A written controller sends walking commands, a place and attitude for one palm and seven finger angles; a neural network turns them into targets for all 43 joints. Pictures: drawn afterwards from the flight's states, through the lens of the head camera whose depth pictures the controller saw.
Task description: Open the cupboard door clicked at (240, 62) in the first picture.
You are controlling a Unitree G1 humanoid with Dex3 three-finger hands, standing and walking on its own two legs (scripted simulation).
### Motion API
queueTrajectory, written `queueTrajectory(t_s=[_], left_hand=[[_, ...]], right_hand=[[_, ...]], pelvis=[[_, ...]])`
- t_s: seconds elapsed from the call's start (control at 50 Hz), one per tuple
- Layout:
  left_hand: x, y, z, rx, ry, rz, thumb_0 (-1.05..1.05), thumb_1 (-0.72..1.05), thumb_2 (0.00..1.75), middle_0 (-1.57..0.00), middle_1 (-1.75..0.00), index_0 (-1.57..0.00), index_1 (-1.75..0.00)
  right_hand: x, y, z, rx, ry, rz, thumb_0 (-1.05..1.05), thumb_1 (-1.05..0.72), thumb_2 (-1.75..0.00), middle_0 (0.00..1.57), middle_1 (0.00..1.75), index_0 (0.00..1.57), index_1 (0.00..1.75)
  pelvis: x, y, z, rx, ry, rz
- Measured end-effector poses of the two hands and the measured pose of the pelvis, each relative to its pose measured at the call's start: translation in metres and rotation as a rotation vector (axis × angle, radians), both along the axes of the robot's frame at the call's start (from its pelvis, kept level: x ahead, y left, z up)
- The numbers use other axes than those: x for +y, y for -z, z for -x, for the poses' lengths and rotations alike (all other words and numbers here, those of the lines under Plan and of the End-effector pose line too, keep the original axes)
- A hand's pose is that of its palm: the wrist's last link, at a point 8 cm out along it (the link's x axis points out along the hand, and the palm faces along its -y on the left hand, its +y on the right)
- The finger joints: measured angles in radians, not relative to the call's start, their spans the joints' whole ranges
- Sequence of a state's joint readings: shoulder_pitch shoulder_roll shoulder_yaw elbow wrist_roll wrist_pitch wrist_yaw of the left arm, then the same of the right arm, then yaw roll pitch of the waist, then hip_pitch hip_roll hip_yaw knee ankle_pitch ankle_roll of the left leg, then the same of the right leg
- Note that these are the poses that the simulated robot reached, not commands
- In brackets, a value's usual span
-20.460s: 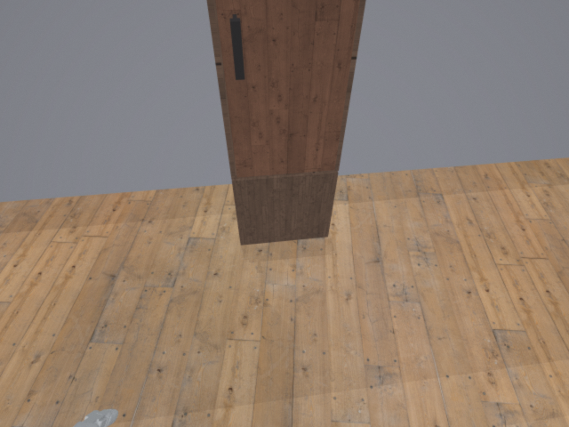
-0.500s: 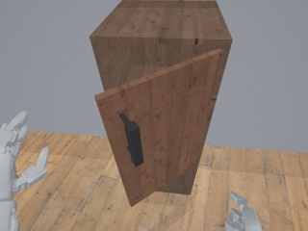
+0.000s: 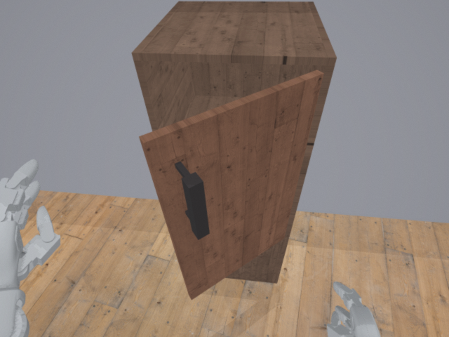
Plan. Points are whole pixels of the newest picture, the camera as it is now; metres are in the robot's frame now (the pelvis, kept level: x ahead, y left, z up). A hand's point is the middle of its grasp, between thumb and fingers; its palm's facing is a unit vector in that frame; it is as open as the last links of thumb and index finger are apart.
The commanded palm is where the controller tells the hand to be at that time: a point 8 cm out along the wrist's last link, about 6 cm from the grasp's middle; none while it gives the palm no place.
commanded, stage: step back with the hand held close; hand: left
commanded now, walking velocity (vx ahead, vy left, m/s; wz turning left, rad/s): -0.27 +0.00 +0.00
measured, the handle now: (191, 200) +0.31 +0.11 +0.11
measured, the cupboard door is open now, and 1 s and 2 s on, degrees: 40 40 40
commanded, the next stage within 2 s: stop stepping back and stand still in 1.10 s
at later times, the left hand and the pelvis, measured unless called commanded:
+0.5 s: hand (25, 266) +0.15 +0.28 +0.15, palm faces +0.38 -0.75 -0.54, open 7.4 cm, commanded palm +0.09 +0.32 +0.17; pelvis -0.06 +0.02 -0.01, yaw -2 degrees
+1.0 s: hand out of the picture +0.06 +0.28 +0.17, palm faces +0.47 -0.75 -0.46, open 7.4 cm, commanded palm +0.00 +0.31 +0.17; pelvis -0.15 +0.01 -0.01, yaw -2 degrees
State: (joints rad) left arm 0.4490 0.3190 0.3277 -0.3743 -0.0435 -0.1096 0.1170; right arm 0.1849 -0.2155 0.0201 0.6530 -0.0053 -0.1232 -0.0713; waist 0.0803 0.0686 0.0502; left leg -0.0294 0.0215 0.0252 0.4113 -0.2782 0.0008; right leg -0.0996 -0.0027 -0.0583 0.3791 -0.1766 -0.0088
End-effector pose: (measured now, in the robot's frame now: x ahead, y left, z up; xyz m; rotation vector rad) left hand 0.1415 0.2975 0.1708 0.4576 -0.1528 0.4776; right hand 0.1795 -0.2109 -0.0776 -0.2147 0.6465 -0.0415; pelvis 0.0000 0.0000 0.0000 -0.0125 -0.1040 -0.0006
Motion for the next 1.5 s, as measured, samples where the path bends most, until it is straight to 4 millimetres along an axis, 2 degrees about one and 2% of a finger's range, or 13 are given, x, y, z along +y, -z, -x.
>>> queueTrajectory(t_s=[0.14,0.22,0.3,0.5,0.64,0.78,0.94,1.0,1.08,1.14,1.26,1.38,1.5], left_hand=[[0.012,-0.007,-0.005,-0.008,0.018,-0.073,0.01,0.89,0.90,-0.21,-0.31,-0.21,-0.30],[0.007,0.003,-0.008,0.056,0.083,-0.083,0.01,0.89,0.90,-0.20,-0.31,-0.21,-0.30],[0.002,0.007,-0.002,0.093,0.150,-0.109,0.01,0.89,0.90,-0.21,-0.31,-0.21,-0.30],[0.019,-0.005,0.036,-0.007,0.127,-0.196,0.01,0.89,0.90,-0.21,-0.31,-0.22,-0.30],[0.019,0.004,0.066,-0.071,0.090,-0.179,0.01,0.89,0.90,-0.21,-0.31,-0.22,-0.30],[0.019,0.006,0.084,-0.142,0.132,-0.161,0.01,0.89,0.90,-0.21,-0.31,-0.22,-0.30],[0.028,-0.018,0.114,-0.157,0.081,-0.208,0.01,0.89,0.90,-0.21,-0.31,-0.22,-0.30],[0.020,-0.013,0.122,-0.117,0.074,-0.165,0.01,0.89,0.90,-0.21,-0.31,-0.21,-0.30],[-0.007,0.000,0.128,-0.055,0.149,-0.128,0.01,0.89,0.90,-0.20,-0.31,-0.21,-0.30],[-0.020,-0.001,0.133,-0.023,0.225,-0.129,0.01,0.89,0.90,-0.21,-0.31,-0.21,-0.30],[-0.011,-0.006,0.149,-0.009,0.267,-0.181,0.01,0.88,0.90,-0.21,-0.31,-0.22,-0.30],[-0.007,-0.009,0.187,0.023,0.240,-0.180,0.01,0.89,0.90,-0.21,-0.31,-0.22,-0.30],[-0.009,-0.012,0.242,0.031,0.146,-0.199,0.01,0.89,0.90,-0.21,-0.31,-0.22,-0.30]], right_hand=[[-0.003,-0.002,0.012,0.033,0.027,0.011,0.01,-0.90,-0.90,0.21,0.30,0.20,0.30],[-0.010,0.000,0.025,0.057,0.071,0.032,0.01,-0.90,-0.90,0.21,0.30,0.20,0.30],[-0.015,0.001,0.042,0.079,0.124,0.049,0.01,-0.90,-0.90,0.21,0.30,0.20,0.30],[-0.008,0.004,0.081,0.069,0.148,0.061,0.01,-0.90,-0.90,0.21,0.30,0.20,0.30],[-0.002,0.015,0.106,0.050,0.118,0.055,0.01,-0.90,-0.90,0.21,0.30,0.20,0.30],[0.000,0.020,0.141,0.083,0.119,0.099,0.01,-0.90,-0.90,0.21,0.30,0.20,0.30],[0.010,0.015,0.178,0.106,0.137,0.038,0.01,-0.90,-0.90,0.21,0.30,0.20,0.30],[0.008,0.014,0.185,0.099,0.114,0.017,0.01,-0.90,-0.90,0.21,0.30,0.20,0.30],[-0.003,0.021,0.192,0.096,0.091,0.008,0.01,-0.90,-0.90,0.21,0.30,0.20,0.30],[-0.013,0.014,0.203,0.116,0.117,0.027,0.01,-0.90,-0.90,0.21,0.30,0.20,0.30],[-0.027,-0.008,0.215,0.058,0.163,0.109,0.01,-0.90,-0.90,0.21,0.30,0.20,0.30],[-0.025,-0.022,0.244,-0.007,0.144,0.088,0.01,-0.90,-0.90,0.21,0.30,0.20,0.30],[-0.025,-0.009,0.284,0.005,0.129,0.040,0.01,-0.90,-0.90,0.21,0.30,0.20,0.30]], pelvis=[[0.002,0.000,0.012,0.052,0.007,0.006],[0.010,0.001,0.021,0.081,0.021,-0.002],[0.016,0.004,0.030,0.093,0.029,-0.012],[0.023,0.015,0.063,0.080,0.030,-0.027],[0.023,0.026,0.088,0.068,0.020,-0.020],[0.030,0.032,0.115,0.065,0.013,-0.004],[0.021,0.017,0.134,0.108,0.012,0.031],[0.015,0.013,0.146,0.142,0.032,0.024],[0.005,0.016,0.172,0.161,0.063,0.012],[0.003,0.009,0.183,0.159,0.064,-0.007],[0.008,0.008,0.200,0.165,0.061,0.000],[0.007,0.002,0.233,0.123,0.048,-0.003],[-0.006,0.006,0.259,0.104,0.030,-0.026]])
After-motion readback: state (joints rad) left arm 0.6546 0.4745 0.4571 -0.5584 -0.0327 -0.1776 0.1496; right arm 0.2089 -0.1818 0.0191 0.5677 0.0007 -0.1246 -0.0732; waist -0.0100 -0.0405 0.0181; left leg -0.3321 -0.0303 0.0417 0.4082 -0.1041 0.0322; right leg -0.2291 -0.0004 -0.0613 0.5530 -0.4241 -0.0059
